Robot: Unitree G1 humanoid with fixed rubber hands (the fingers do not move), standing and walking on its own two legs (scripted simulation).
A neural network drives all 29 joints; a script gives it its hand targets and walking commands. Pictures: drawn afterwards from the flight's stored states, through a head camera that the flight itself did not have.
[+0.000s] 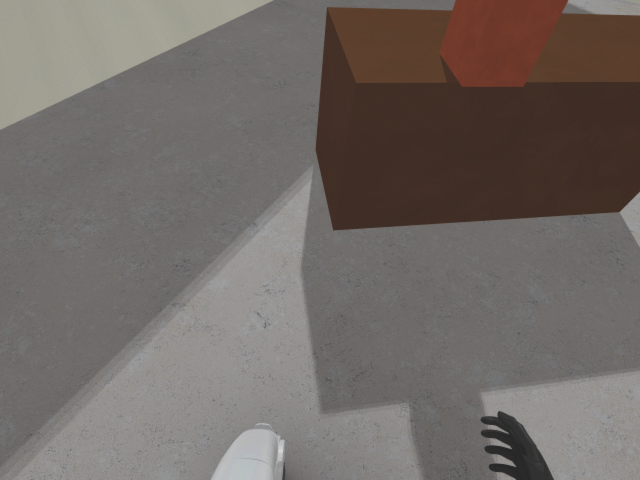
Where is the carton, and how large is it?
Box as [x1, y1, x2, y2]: [439, 0, 567, 86]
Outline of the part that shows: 439,52 462,86 523,86 567,0 456,0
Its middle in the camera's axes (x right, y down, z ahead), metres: +0.51 -0.63 +1.12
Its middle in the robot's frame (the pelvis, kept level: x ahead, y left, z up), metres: +1.31 -0.37 +0.03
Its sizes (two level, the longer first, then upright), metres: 0.210 0.200 0.250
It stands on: a pedestal, 0.65 m high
